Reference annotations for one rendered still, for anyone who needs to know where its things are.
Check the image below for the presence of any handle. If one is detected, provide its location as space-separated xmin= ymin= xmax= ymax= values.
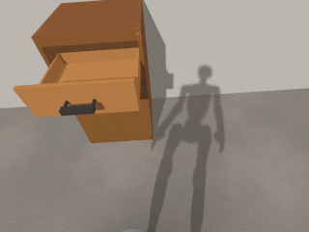
xmin=59 ymin=99 xmax=96 ymax=116

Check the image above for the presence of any cabinet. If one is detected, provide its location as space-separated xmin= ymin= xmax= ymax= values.
xmin=31 ymin=0 xmax=154 ymax=143

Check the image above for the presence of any drawer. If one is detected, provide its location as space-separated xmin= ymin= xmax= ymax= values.
xmin=13 ymin=47 xmax=141 ymax=118

